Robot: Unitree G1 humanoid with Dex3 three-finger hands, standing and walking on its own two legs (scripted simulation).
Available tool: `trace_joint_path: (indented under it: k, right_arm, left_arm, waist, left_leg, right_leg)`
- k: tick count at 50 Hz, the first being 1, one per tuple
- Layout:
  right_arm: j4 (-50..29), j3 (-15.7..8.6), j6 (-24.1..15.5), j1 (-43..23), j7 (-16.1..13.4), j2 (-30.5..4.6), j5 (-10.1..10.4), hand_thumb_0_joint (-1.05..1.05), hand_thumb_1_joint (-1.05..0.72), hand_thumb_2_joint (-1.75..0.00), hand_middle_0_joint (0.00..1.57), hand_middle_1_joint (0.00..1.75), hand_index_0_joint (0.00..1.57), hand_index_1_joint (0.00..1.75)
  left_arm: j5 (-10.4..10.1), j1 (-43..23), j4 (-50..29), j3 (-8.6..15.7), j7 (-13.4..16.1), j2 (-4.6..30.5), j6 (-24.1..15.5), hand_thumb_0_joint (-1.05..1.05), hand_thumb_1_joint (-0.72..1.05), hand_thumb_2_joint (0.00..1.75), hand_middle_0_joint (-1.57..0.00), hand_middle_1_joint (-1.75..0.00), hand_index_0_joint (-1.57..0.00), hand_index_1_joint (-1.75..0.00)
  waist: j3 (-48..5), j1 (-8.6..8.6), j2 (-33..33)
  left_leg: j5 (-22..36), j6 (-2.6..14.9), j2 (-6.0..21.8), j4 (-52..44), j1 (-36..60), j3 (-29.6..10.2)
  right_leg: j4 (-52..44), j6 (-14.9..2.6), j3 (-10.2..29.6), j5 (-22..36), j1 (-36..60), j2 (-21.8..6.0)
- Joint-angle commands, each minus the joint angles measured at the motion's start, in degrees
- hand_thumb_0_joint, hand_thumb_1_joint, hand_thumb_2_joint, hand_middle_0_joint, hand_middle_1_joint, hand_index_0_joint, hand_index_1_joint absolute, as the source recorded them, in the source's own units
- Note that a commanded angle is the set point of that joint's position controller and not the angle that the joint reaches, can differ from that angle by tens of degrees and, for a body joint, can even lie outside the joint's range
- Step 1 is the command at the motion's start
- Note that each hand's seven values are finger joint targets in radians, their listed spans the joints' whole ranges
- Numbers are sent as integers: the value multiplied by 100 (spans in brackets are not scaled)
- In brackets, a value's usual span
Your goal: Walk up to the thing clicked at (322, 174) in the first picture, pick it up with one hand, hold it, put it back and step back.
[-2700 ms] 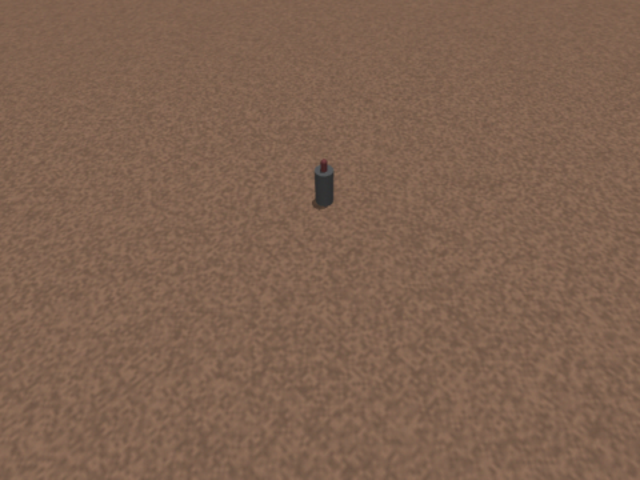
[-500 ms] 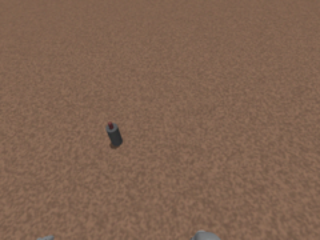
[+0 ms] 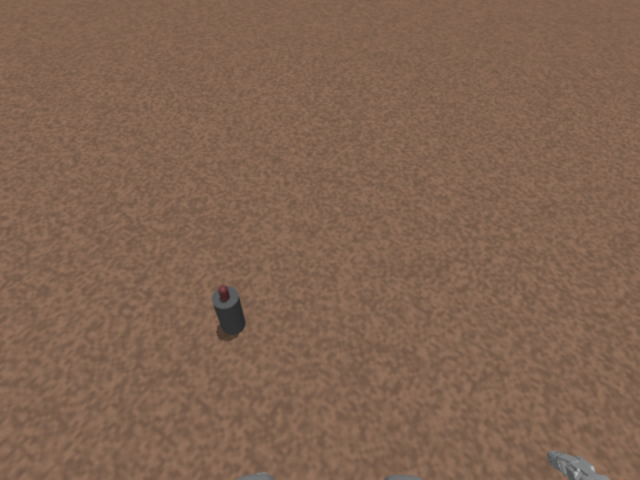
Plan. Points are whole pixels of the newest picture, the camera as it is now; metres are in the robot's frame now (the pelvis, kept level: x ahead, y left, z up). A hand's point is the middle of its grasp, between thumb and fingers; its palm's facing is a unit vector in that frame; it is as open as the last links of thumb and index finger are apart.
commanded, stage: walk up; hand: left
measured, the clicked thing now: (228, 307) +0.71 +0.29 -0.64
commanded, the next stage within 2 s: none
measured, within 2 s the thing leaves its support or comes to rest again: neither
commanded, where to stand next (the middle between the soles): +0.38 +0.01 m, yaw +0 degrees
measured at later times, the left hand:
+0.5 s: hand (160, 389) +0.26 +0.25 -0.10, palm faces -0.03 -0.91 -0.42, open 7.4 cm
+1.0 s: hand (158, 340) +0.36 +0.29 -0.15, palm faces -0.06 -0.93 -0.37, open 7.4 cm
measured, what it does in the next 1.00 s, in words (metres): walks ahead: right foot, then left foot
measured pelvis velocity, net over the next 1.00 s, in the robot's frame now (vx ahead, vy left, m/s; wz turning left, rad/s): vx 0.30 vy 0.01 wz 0.00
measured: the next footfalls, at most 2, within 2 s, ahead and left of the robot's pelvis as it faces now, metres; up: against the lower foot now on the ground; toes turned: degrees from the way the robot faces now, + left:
right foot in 0.32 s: +0.26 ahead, -0.14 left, +0.00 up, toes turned -5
left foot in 0.72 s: +0.38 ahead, +0.14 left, +0.00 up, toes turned +3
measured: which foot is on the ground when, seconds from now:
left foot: down 0.00-0.34, up 0.36-0.70, down 0.72-1.00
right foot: up 0.00-0.30, down 0.32-0.74, up 0.76-1.00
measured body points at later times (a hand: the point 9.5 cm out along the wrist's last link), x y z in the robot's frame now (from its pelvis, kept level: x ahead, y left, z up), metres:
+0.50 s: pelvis +0.18 -0.02 +0.01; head +0.20 -0.06 +0.46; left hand +0.26 +0.29 -0.07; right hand +0.23 -0.34 -0.12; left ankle +0.17 +0.12 -0.66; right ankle +0.22 -0.13 -0.72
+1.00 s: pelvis +0.30 +0.01 +0.00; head +0.34 +0.02 +0.45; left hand +0.36 +0.33 -0.12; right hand +0.38 -0.30 -0.10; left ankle +0.35 +0.14 -0.72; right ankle +0.34 -0.12 -0.71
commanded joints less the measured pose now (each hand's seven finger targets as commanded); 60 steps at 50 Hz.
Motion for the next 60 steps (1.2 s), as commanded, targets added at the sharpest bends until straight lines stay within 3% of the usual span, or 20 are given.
trace_joint_path:
  k: [1,7,12,15,16,17,18,23,29,35,36,37,38,43,48,51,53,54,57,60]
  right_arm:
    - [-286,-382,-112,331,-190,-1477,84,0,-90,-90,20,30,20,30]
    - [-327,-396,-128,645,-173,-1583,24,0,-90,-90,20,30,20,30]
    - [-428,-367,-32,485,-150,-1534,12,0,-90,-90,20,30,20,30]
    - [-513,-239,38,517,-166,-1239,53,0,-90,-90,20,30,20,30]
    - [-565,-128,22,646,-175,-973,60,0,-90,-90,20,30,20,30]
    - [-678,6,34,878,-168,-634,73,0,-90,-90,20,30,20,30]
    - [-504,-192,124,535,-251,-1360,4,0,-90,-90,20,30,20,30]
    - [-42,-215,177,910,-158,-1205,22,0,-90,-90,20,30,20,30]
    - [-211,-260,171,251,-4,-1073,-97,0,-90,-90,20,30,20,30]
    - [143,-278,45,694,-193,-1029,-94,0,-90,-90,20,30,20,30]
    - [197,-361,6,1006,-244,-1324,-113,0,-90,-90,20,30,20,30]
    - [77,-464,-27,1054,-282,-1860,-154,0,-90,-90,20,30,20,30]
    - [7,-529,-3,972,-273,-2127,-9,0,-90,-90,20,30,20,30]
    - [-97,-295,11,258,-403,-1521,1,0,-90,-90,20,30,20,30]
    - [-171,-138,113,-163,-441,-1318,-5,0,-90,-90,20,30,20,30]
    - [-146,-12,227,-407,-431,-1077,100,0,-90,-90,20,30,20,30]
    - [5,62,310,-271,-458,-784,155,0,-90,-90,20,30,20,30]
    - [245,-14,358,-237,-482,-986,131,0,-90,-90,20,30,20,30]
    - [598,18,275,-270,-441,-1061,134,0,-90,-90,20,30,20,30]
    - [761,102,216,-733,-411,-1126,121,0,-90,-90,20,30,20,30]
  left_arm:
    - [-76,397,-279,382,8,1204,-168,0,90,90,-20,-30,-20,-30]
    - [37,-319,-523,401,-140,935,-125,0,90,90,-20,-30,-20,-30]
    - [32,-601,-523,432,-161,844,-195,0,90,90,-20,-30,-20,-30]
    - [51,46,-295,525,-59,982,-289,0,90,90,-20,-30,-20,-30]
    - [84,605,-218,648,9,1274,-336,0,90,90,-20,-30,-20,-30]
    - [64,803,-328,755,72,1835,-381,0,90,90,-20,-30,-20,-30]
    - [-12,567,-330,731,61,1914,-332,0,90,90,-20,-30,-20,-30]
    - [-47,-177,-589,527,85,1319,-334,0,90,90,-20,-30,-20,-30]
    - [44,-65,-772,590,32,1433,-331,0,90,90,-20,-30,-20,-30]
    - [13,-454,-814,313,87,1090,-151,0,90,90,-20,-30,-20,-30]
    - [7,-226,-809,228,82,863,-115,0,90,90,-20,-30,-20,-30]
    - [-58,14,-852,129,82,485,-98,0,90,90,-20,-30,-20,-30]
    - [-21,75,-643,287,190,1028,-23,0,90,90,-20,-30,-20,-30]
    - [-45,201,-235,294,172,1022,29,0,90,90,-20,-30,-20,-30]
    - [-24,-10,-23,298,205,768,82,0,90,90,-20,-30,-20,-30]
    - [49,-152,91,348,245,938,32,0,90,90,-20,-30,-20,-30]
    - [27,-789,-50,365,243,1467,-12,0,90,90,-20,-30,-20,-30]
    - [9,-1201,-103,320,229,1449,9,0,90,90,-20,-30,-20,-30]
    - [-9,-1422,64,153,229,1016,48,0,90,90,-20,-30,-20,-30]
    - [-22,-1276,329,126,206,924,53,0,90,90,-20,-30,-20,-30]
  waist:
    - [-36,-14,975]
    - [-42,-241,1046]
    - [-119,-230,886]
    - [-575,190,201]
    - [-938,477,-672]
    - [-1151,457,-1648]
    - [-767,466,-779]
    - [-72,1,-740]
    - [-14,171,-781]
    - [-394,-305,-135]
    - [-570,-416,683]
    - [-600,-346,1954]
    - [-563,-382,1505]
    - [-371,-7,1139]
    - [-661,18,1063]
    - [-766,163,632]
    - [-599,-134,-629]
    - [-382,-184,-617]
    - [-518,-254,-441]
    - [-801,-9,-329]
  left_leg:
    - [-308,888,1343,-2218,805,-1669]
    - [92,1183,1349,-2287,1085,-1337]
    - [498,945,1080,-1774,911,-949]
    - [1087,593,789,-335,444,-572]
    - [742,395,368,1104,-125,-206]
    - [-1504,31,-365,2358,-1514,-95]
    - [-1866,67,-80,2828,-1742,-633]
    - [-644,-76,207,2130,-1077,-798]
    - [-161,-230,336,644,-736,-422]
    - [367,-83,-144,-440,1334,-65]
    - [-356,114,284,-1046,1690,-773]
    - [-617,620,1629,-1863,2002,-3053]
    - [-595,1341,2282,-2076,1732,-3968]
    - [1493,976,1314,-1414,809,-1561]
    - [2430,921,1248,-767,311,-1066]
    - [1095,380,868,-140,-289,-877]
    - [-937,-67,2,605,-38,-432]
    - [-1271,-64,14,756,588,-471]
    - [77,52,368,-534,877,-801]
    - [524,136,523,-716,692,-926]
  right_leg:
    - [-121,29,119,665,-1235,-434]
    - [-1614,210,-253,990,-1141,-456]
    - [-2782,149,-606,1452,-250,-62]
    - [-3519,-5,-598,1584,1450,213]
    - [-3967,-227,292,980,2305,-394]
    - [-4616,-815,3154,358,3052,-2119]
    - [-4664,-1450,3718,-173,2419,-2482]
    - [-4726,-928,1024,1128,962,-1273]
    - [-4796,-1044,623,318,571,-1277]
    - [-3032,-555,-44,1476,-408,-928]
    - [-1909,-369,-298,1311,-609,-601]
    - [-501,89,-621,115,-1508,179]
    - [34,18,-189,-861,-1624,149]
    - [-598,35,57,-35,-813,-248]
    - [-1946,142,-369,645,252,-15]
    - [-3118,-25,-190,1806,1146,-34]
    - [-4020,-799,1938,1486,76,-1595]
    - [-3990,-990,1940,1237,-553,-1655]
    - [-3467,-194,717,1699,-246,-798]
    - [-3478,-42,462,1928,602,-556]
